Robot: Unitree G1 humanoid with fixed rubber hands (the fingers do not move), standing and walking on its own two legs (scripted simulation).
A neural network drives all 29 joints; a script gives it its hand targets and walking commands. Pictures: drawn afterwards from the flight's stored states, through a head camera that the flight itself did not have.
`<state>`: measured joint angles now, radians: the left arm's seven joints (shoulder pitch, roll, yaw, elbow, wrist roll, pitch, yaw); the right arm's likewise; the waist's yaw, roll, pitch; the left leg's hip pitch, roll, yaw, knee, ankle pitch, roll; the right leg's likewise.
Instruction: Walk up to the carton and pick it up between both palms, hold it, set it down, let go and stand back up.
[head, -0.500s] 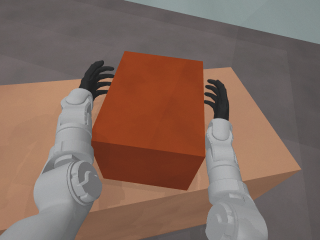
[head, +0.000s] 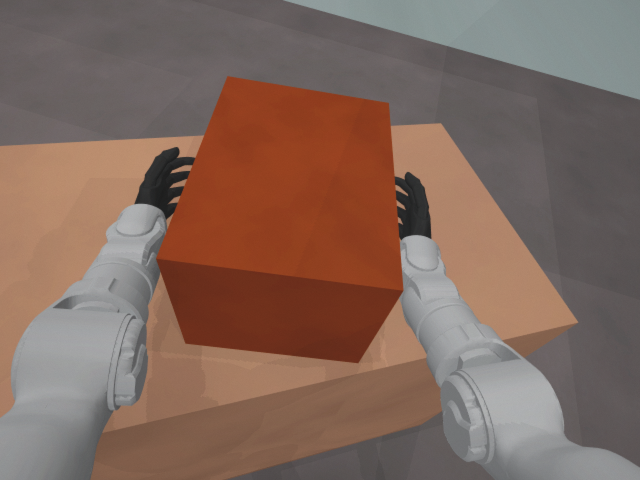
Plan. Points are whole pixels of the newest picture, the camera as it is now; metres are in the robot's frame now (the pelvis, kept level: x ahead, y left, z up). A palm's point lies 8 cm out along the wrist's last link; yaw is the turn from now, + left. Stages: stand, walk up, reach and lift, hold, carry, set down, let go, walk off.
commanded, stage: set down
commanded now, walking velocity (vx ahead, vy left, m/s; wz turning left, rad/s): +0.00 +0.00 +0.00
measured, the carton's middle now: (291, 217) +0.46 +0.00 +0.05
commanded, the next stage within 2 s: none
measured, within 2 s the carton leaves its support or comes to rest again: neither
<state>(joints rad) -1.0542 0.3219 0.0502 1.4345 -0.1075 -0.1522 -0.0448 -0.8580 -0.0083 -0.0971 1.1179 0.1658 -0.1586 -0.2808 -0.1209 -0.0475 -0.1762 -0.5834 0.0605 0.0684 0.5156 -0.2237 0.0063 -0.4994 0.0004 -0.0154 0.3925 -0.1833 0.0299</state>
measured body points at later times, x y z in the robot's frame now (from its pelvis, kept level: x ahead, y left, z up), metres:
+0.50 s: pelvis -0.04 +0.00 +0.00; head +0.01 +0.04 +0.44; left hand +0.47 +0.20 +0.17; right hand +0.41 -0.21 +0.16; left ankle +0.00 +0.10 -0.74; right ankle -0.01 -0.14 -0.74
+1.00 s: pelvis -0.01 -0.01 +0.01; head -0.01 +0.03 +0.46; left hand +0.47 +0.21 +0.21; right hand +0.41 -0.20 +0.20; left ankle +0.00 +0.10 -0.74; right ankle -0.01 -0.14 -0.74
